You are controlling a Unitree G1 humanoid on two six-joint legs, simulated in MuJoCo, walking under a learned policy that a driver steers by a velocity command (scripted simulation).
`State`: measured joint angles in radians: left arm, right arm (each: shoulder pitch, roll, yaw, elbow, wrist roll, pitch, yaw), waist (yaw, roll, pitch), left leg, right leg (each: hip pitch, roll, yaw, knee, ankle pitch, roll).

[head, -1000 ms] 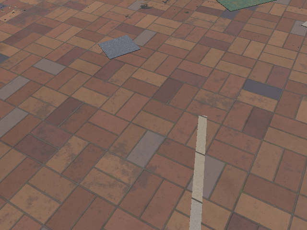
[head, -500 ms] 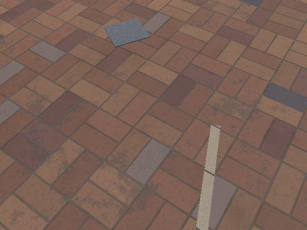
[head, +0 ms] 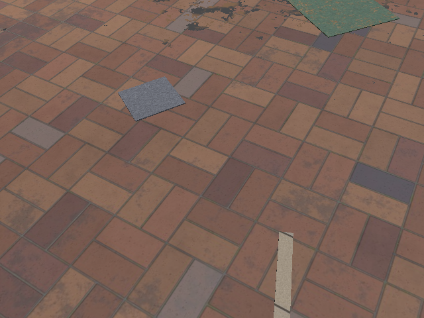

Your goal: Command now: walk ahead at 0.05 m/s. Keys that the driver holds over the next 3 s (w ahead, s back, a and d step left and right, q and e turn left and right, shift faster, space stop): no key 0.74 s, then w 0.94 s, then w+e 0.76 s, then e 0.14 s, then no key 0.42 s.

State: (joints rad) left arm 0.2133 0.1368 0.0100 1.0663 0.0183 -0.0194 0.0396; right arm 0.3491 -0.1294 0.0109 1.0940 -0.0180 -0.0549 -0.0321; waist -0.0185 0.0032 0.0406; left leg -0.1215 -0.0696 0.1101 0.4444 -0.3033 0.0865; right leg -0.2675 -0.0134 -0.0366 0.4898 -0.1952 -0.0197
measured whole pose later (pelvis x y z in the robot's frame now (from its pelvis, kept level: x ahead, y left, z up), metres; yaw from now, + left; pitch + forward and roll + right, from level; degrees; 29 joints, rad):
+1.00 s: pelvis +0.07 -0.03 +0.00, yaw +1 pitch -1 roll +1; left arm 0.31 0.14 0.02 1.09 0.03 -0.03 -0.01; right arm 0.52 -0.15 -0.03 1.18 -0.03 -0.04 -0.04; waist -0.04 0.03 0.00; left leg 0.02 -0.03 0.06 0.34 -0.35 0.05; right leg -0.38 -0.02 -0.08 0.79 -0.40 -0.07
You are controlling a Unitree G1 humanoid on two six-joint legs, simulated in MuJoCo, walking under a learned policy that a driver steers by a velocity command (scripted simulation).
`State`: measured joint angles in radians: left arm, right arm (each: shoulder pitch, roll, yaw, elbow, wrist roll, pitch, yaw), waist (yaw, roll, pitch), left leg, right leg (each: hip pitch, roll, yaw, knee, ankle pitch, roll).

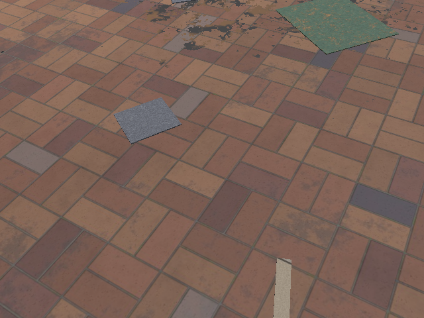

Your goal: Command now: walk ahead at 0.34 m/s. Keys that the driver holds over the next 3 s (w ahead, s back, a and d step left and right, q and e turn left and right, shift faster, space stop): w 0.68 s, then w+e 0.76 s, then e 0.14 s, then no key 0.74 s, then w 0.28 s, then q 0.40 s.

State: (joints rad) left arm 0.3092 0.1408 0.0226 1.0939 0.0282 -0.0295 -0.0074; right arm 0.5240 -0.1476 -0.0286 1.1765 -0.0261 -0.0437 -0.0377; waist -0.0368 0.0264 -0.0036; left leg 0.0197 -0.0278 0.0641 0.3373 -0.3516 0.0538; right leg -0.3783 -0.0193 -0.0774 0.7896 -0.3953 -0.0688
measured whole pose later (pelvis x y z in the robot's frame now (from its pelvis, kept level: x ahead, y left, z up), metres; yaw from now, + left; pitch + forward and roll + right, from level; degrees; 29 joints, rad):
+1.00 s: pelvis +0.51 -0.02 +0.01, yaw -7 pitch +0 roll +1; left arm 0.16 0.19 0.06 0.94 0.02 -0.02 -0.04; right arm 0.43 -0.16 -0.05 1.05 -0.02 -0.11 -0.01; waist -0.02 -0.04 0.05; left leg 0.01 -0.06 0.22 0.22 -0.24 0.08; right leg -0.66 -0.09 -0.01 0.91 -0.04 -0.07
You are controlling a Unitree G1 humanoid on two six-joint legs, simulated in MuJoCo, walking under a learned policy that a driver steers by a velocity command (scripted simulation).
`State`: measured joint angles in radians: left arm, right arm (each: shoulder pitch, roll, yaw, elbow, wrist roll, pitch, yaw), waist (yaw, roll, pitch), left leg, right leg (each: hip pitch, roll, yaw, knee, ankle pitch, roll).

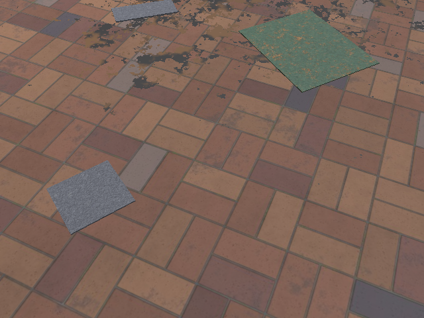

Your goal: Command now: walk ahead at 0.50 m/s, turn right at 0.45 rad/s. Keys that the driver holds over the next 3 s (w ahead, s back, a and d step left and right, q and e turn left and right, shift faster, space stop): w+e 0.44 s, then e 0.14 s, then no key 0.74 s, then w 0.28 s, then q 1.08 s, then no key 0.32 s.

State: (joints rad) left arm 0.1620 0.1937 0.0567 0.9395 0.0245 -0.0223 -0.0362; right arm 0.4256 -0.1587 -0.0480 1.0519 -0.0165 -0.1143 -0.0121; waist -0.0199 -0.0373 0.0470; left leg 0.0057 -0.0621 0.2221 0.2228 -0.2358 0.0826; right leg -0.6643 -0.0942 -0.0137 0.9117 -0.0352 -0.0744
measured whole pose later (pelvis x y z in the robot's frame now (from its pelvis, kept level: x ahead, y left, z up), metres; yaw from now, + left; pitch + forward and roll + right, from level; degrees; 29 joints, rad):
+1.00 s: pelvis +0.43 -0.07 -0.01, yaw -27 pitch +0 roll -1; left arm 0.21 0.25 0.04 0.86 0.03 0.05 0.01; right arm 0.21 -0.21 0.00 0.84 -0.02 -0.03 -0.01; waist -0.01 -0.03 0.06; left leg -0.32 -0.03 0.06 0.40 -0.08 0.08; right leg -0.36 0.04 0.08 0.84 -0.44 0.00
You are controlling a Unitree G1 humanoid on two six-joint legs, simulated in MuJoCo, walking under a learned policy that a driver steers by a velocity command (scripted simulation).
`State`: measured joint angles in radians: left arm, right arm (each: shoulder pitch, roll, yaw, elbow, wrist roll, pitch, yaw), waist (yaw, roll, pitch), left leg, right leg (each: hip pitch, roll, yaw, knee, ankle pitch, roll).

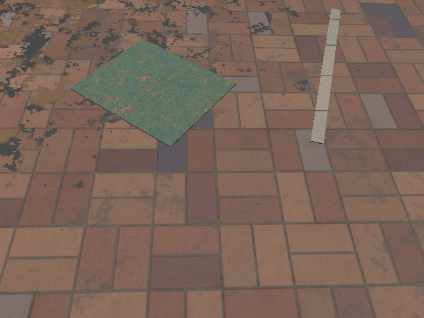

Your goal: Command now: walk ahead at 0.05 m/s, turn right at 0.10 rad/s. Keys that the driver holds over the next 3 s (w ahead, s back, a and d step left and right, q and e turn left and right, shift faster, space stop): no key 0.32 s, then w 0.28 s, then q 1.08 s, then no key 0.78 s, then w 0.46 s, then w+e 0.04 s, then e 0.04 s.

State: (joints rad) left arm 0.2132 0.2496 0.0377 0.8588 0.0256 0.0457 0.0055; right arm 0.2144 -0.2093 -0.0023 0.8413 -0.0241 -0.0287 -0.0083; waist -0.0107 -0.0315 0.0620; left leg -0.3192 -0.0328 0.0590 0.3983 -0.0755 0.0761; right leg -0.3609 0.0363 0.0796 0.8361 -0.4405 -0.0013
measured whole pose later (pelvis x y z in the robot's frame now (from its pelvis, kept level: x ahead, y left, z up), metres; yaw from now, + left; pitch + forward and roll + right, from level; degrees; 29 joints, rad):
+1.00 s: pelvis +0.19 +0.02 +0.00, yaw +10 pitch +1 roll +0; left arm 0.05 0.21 0.03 0.89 0.01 -0.01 0.02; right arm 0.38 -0.19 -0.04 0.96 -0.02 -0.02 -0.02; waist -0.05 -0.02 0.07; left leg -0.12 -0.09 -0.09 0.39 -0.28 0.08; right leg -0.55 0.01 0.01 0.79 -0.20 0.01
